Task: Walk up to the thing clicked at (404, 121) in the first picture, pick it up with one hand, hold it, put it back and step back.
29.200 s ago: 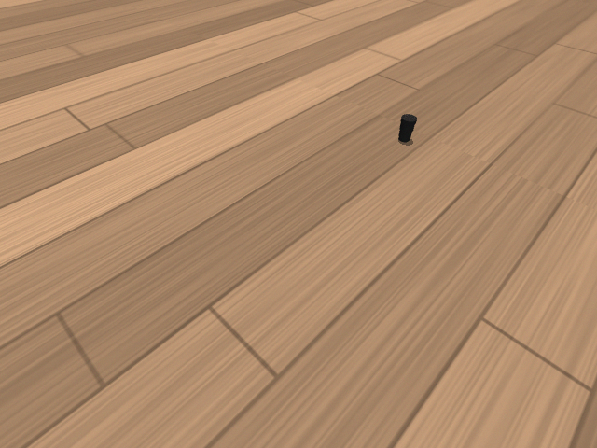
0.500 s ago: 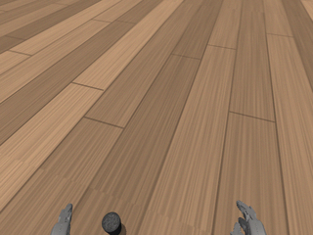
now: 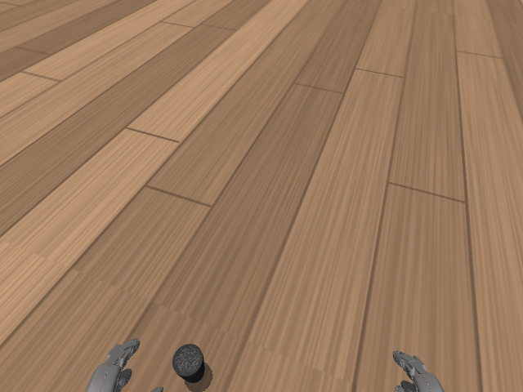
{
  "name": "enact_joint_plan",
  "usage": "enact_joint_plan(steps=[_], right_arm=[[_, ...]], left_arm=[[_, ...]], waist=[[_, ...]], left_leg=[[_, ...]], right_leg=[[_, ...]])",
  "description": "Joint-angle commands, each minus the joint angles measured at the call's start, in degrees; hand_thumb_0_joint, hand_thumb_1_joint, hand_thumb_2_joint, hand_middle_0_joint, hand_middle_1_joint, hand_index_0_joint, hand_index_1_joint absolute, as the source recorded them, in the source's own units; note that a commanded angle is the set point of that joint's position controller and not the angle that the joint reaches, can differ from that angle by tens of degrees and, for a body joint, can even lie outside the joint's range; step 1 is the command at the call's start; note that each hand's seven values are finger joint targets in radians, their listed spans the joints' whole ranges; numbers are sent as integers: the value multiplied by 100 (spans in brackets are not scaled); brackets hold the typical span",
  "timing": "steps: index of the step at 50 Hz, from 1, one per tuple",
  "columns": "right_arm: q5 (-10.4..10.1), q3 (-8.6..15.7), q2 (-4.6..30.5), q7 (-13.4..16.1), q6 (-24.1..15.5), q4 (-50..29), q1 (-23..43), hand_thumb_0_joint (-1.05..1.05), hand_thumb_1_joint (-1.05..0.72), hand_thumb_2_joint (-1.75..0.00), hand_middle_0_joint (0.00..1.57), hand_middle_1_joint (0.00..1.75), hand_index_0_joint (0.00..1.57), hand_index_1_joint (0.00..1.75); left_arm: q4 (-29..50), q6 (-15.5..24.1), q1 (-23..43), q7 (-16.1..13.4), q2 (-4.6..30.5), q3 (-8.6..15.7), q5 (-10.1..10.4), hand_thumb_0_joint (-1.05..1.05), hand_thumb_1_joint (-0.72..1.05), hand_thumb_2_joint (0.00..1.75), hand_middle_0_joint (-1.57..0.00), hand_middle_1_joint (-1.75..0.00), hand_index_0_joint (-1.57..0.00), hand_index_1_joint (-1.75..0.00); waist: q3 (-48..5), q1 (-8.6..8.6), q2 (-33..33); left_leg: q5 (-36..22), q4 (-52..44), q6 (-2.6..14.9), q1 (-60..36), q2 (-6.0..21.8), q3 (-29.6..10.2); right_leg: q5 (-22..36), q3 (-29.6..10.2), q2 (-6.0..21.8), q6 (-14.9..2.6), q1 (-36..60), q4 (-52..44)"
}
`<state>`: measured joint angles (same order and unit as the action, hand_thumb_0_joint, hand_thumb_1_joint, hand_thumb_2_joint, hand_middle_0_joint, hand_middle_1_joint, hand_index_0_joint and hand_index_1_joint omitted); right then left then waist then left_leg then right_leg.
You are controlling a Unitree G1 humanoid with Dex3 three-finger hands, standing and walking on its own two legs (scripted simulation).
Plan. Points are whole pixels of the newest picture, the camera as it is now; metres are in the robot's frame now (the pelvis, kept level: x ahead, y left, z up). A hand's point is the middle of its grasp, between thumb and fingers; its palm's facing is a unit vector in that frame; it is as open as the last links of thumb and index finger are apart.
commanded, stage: stand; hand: left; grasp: from the side
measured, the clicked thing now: (191, 366) +0.35 +0.23 -0.66
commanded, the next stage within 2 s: none
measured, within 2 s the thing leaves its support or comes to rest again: neither
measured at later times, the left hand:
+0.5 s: hand out of the picture +0.05 +0.25 -0.12, palm faces -0.01 -0.94 -0.34, open 7.4 cm
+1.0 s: hand out of the picture +0.05 +0.25 -0.11, palm faces -0.03 -0.94 -0.34, open 7.4 cm
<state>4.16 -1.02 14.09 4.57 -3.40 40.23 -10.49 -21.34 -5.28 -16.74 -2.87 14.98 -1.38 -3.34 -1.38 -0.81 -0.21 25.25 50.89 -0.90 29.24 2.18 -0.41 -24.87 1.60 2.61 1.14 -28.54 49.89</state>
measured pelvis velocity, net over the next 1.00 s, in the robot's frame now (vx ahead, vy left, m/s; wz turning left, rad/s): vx -0.01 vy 0.00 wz -0.01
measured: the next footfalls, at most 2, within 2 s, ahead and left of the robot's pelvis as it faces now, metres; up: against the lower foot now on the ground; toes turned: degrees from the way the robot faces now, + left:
none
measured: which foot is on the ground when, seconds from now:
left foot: down 0.00-1.00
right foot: down 0.00-1.00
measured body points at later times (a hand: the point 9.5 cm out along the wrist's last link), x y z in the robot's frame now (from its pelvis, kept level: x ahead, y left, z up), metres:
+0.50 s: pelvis +0.00 +0.01 +0.04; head +0.00 +0.00 +0.49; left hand +0.05 +0.30 -0.09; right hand +0.06 -0.28 -0.10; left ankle +0.01 +0.13 -0.70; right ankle +0.01 -0.14 -0.70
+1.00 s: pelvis -0.01 +0.00 +0.05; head -0.01 +0.00 +0.50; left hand +0.05 +0.30 -0.08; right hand +0.05 -0.29 -0.09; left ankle +0.01 +0.13 -0.70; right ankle +0.01 -0.14 -0.70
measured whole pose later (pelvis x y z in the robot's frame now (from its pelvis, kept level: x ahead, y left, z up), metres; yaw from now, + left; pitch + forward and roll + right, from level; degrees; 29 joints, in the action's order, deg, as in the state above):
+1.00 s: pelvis -0.01 +0.00 +0.05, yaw -1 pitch -3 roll +0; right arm 1.3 0.9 18.9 0.4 -0.2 66.0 -8.2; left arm -67.2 0.5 -7.6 -0.3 18.6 0.1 -1.2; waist 2.9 -0.4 -0.8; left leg 9.6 20.0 -0.8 7.2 1.3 1.4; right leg -9.5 1.0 2.9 2.0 -7.5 20.3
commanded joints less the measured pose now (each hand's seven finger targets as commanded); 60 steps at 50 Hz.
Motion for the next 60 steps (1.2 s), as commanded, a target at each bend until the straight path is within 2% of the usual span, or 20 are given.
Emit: enact_joint_plan(steps=[1, 4, 5, 7, 10, 12, 17, 19, 24, 28, 33, 38, 45, 49, 50, 54, 56, 60], right_arm=[[-112, 558, 1110, -281, -8, -152, 135, 0, -90, -90, 20, 30, 20, 30], [-107, 587, 1185, -345, 13, 202, 226, 0, -90, -90, 20, 30, 20, 30], [-96, 585, 1168, -352, 36, 292, 254, 0, -90, -90, 20, 30, 20, 30], [-113, 575, 1208, -349, 67, 488, 198, 0, -90, -90, 20, 30, 20, 30], [-140, 561, 1283, -351, 107, 770, 255, 0, -90, -90, 20, 30, 20, 30], [-175, 537, 1276, -348, 146, 934, 244, 0, -90, -90, 20, 30, 20, 30], [-221, 482, 1382, -328, 165, 1391, 156, 0, -90, -90, 20, 30, 20, 30], [-239, 456, 1396, -327, 178, 1540, 149, 0, -90, -90, 20, 30, 20, 30], [-256, 426, 1478, -320, 190, 1830, 237, 0, -90, -90, 20, 30, 20, 30], [-261, 422, 1482, -324, 197, 1988, 316, 0, -90, -90, 20, 30, 20, 30], [-265, 414, 1490, -350, 223, 2108, 367, 0, -90, -90, 20, 30, 20, 30], [-275, 405, 1498, -362, 210, 2174, 411, 0, -90, -90, 20, 30, 20, 30], [-283, 383, 1566, -380, 221, 2215, 433, 0, -90, -90, 20, 30, 20, 30], [-291, 373, 1600, -376, 212, 2230, 478, 0, -90, -90, 20, 30, 20, 30], [-293, 380, 1617, -372, 207, 2226, 485, 0, -90, -90, 20, 30, 20, 30], [-301, 364, 1633, -383, 216, 2245, 471, 0, -90, -90, 20, 30, 20, 30], [-307, 350, 1625, -384, 218, 2270, 438, 0, -90, -90, 20, 30, 20, 30], [-310, 334, 1628, -380, 194, 2251, 466, 0, -90, -90, 20, 30, 20, 30]], left_arm=[[-564, 623, 405, 138, 1123, 570, 49, 0, 90, 90, -20, -30, -20, -30], [-1274, 675, 442, 122, 1122, 518, 69, 0, 90, 90, -20, -30, -20, -30], [-1458, 692, 498, 117, 1132, 511, 69, 0, 90, 90, -20, -30, -20, -30], [-1785, 727, 655, 108, 1224, 527, 72, 0, 90, 90, -20, -30, -20, -30], [-2274, 728, 629, 108, 1213, 494, 104, 0, 90, 90, -20, -30, -20, -30], [-2576, 737, 690, 97, 1311, 496, 113, 0, 90, 90, -20, -30, -20, -30], [-3177, 725, 726, 74, 1390, 444, 169, 0, 90, 90, -20, -30, -20, -30], [-3381, 712, 792, 80, 1427, 428, 189, 0, 90, 90, -20, -30, -20, -30], [-3746, 682, 876, 98, 1430, 381, 187, 0, 90, 90, -20, -30, -20, -30], [-3971, 691, 919, 102, 1449, 362, 183, 0, 90, 90, -20, -30, -20, -30], [-4118, 695, 1047, 116, 1482, 364, 184, 0, 90, 90, -20, -30, -20, -30], [-4218, 704, 1089, 129, 1496, 363, 196, 0, 90, 90, -20, -30, -20, -30], [-4249, 685, 1162, 156, 1550, 369, 198, 0, 90, 90, -20, -30, -20, -30], [-4274, 686, 1149, 166, 1567, 366, 206, 0, 90, 90, -20, -30, -20, -30], [-4279, 696, 1140, 164, 1548, 368, 204, 0, 90, 90, -20, -30, -20, -30], [-4290, 696, 1189, 171, 1566, 360, 222, 0, 90, 90, -20, -30, -20, -30], [-4288, 690, 1175, 180, 1583, 364, 233, 0, 90, 90, -20, -30, -20, -30], [-4279, 703, 1197, 177, 1583, 368, 235, 0, 90, 90, -20, -30, -20, -30]], waist=[[-539, 9, 226], [-476, -55, -102], [-370, -48, -155], [-216, 16, -99], [-79, -32, -227], [-20, 5, -15], [-21, 29, -15], [102, 54, 30], [246, 34, -56], [286, 12, 73], [412, 36, 25], [358, 41, 40], [385, 48, -54], [341, 32, -31], [244, 35, 16], [315, 68, 44], [285, 69, 17], [136, 71, 13]], left_leg=[[-1206, -1085, 445, -777, 14, -224], [-1488, -1494, 430, -978, 157, -391], [-1302, -1633, 427, -887, 170, -395], [-1310, -1853, 395, -961, 192, -423], [-1285, -2220, 361, -1104, 253, -485], [-1195, -2345, 332, -1232, 231, -453], [-2000, -2667, 257, -1756, 283, -402], [-1847, -2856, 233, -1831, 307, -398], [-1700, -3231, 182, -1926, 355, -426], [-1695, -3344, 171, -2068, 393, -418], [-1317, -3494, 161, -1978, 378, -395], [-1456, -3527, 154, -2086, 421, -379], [-1121, -3620, 153, -1957, 422, -375], [-1151, -3634, 151, -1965, 443, -372], [-1332, -3594, 170, -2071, 474, -372], [-1330, -3563, 156, -2115, 461, -341], [-1325, -3587, 150, -2080, 461, -331], [-1735, -3554, 170, -2200, 507, -308]], right_leg=[[1290, -632, 304, -547, 645, -1156], [1469, -419, 226, -426, 895, -1224], [1413, -414, 230, -388, 983, -1355], [1426, -432, 249, -377, 1106, -1534], [1444, -395, 258, -333, 1344, -1844], [1442, -481, 336, -327, 1496, -2150], [2027, -480, 419, -276, 1850, -2504], [1805, -495, 432, -252, 1888, -2672], [1663, -447, 414, -197, 2015, -2933], [1608, -454, 438, -176, 2020, -3128], [1402, -480, 442, -154, 2010, -3290], [1455, -521, 473, -158, 2062, -3356], [1311, -536, 448, -158, 2028, -3388], [1405, -539, 458, -159, 2070, -3356], [1566, -563, 489, -172, 2091, -3357], [1406, -570, 461, -159, 1970, -3404], [1521, -588, 473, -173, 2036, -3406], [1956, -588, 514, -180, 2179, -3351]])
